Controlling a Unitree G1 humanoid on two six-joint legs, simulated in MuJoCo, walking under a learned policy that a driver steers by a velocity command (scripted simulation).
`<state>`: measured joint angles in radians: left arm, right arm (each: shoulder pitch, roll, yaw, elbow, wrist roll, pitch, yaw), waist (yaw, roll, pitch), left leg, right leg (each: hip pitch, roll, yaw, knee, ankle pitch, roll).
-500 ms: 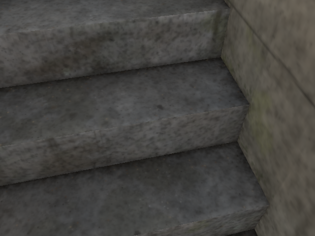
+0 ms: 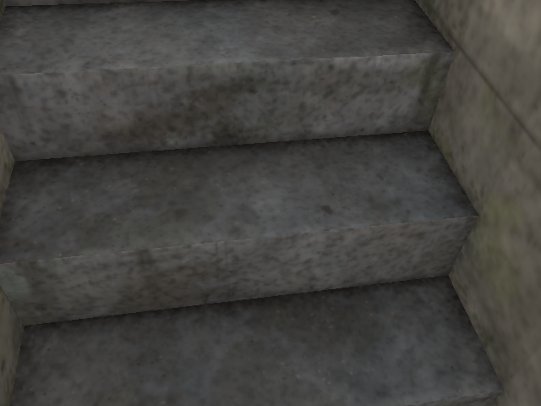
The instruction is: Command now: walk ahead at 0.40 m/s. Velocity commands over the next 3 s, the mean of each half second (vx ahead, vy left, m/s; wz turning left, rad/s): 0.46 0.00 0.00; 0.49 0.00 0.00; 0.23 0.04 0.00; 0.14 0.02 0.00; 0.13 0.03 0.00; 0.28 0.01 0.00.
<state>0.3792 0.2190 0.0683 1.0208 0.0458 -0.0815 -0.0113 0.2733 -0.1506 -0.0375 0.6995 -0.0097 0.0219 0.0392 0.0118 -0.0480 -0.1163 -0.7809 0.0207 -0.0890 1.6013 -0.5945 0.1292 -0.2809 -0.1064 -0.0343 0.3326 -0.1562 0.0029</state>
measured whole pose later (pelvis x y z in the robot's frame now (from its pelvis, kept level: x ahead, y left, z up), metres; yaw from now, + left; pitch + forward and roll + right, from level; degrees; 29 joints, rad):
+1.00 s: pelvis +0.39 +0.07 +0.31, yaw +1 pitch +11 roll +6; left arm 0.42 0.20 0.02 1.11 0.07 -0.05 -0.14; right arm 0.15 -0.10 0.05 0.77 -0.04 0.02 0.05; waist -0.04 -0.10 -0.12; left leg -0.71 -0.07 0.13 0.90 -0.41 0.10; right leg -0.70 0.03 0.13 1.51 0.12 -0.22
